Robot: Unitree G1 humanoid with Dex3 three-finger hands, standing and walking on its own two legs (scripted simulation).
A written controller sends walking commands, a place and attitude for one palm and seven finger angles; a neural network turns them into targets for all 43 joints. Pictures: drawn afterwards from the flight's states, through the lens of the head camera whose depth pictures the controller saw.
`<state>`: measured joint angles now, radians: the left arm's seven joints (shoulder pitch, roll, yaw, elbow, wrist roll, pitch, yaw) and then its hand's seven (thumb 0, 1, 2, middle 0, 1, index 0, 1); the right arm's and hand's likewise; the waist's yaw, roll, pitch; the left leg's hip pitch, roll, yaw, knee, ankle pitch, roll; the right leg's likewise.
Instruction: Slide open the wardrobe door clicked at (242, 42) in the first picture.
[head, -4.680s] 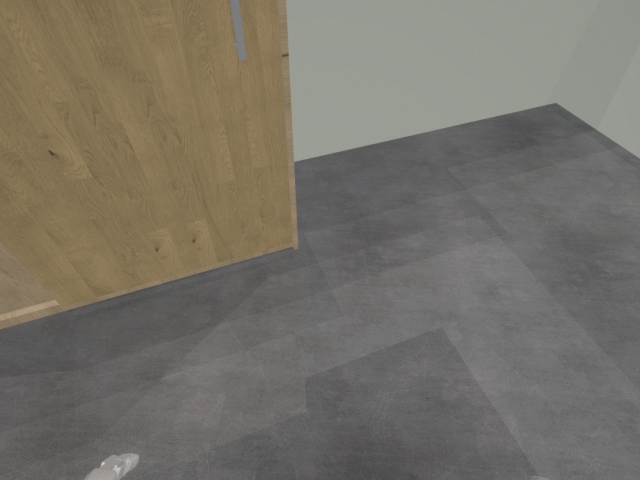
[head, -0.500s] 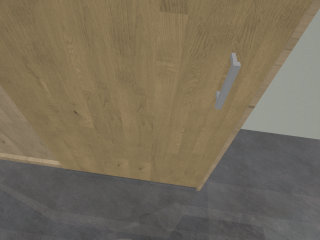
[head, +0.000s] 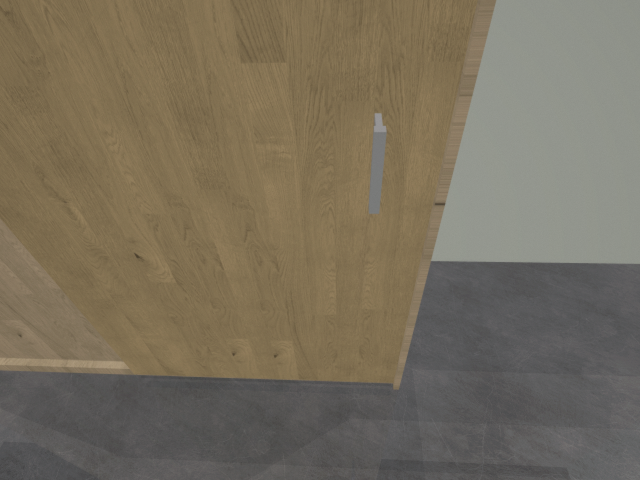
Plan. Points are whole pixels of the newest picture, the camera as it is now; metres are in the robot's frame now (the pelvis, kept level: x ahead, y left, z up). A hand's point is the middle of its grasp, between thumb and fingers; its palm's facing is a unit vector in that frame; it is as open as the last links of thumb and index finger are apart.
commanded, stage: come to a stop and stand still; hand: right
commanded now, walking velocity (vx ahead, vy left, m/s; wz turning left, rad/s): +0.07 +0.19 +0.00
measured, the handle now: (376, 165) +0.54 -0.06 +0.12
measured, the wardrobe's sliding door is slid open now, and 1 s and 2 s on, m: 0.00 0.00 0.00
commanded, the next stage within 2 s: look again from close up in 0.70 s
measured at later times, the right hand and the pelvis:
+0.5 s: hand out of the picture +0.09 -0.13 -0.18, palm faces +0.04 +0.98 -0.20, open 7.1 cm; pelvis +0.03 +0.05 -0.01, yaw +0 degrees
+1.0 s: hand out of the picture -0.01 -0.14 -0.19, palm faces +0.00 +0.99 -0.17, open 7.4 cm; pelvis +0.01 +0.02 -0.01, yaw +1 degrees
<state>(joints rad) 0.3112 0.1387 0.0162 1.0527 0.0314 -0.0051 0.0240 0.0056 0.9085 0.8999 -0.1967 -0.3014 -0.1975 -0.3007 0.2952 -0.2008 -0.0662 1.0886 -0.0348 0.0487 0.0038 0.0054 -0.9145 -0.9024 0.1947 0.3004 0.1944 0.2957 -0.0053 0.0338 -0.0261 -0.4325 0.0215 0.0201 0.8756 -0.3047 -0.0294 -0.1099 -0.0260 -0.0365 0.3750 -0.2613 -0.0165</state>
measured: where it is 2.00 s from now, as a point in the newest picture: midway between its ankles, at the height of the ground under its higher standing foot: outside the picture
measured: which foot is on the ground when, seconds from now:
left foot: up 0.00-0.24, down 0.26-1.00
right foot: down 0.00-1.00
